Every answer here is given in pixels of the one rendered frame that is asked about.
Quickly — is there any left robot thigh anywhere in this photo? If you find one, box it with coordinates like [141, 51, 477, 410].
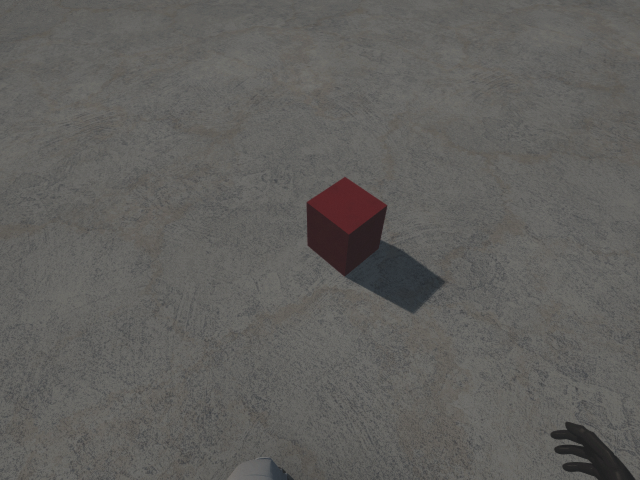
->
[227, 459, 288, 480]

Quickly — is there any right robot hand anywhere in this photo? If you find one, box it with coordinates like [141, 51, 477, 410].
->
[550, 422, 635, 480]

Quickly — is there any carton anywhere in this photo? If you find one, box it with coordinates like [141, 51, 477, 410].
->
[307, 177, 387, 277]

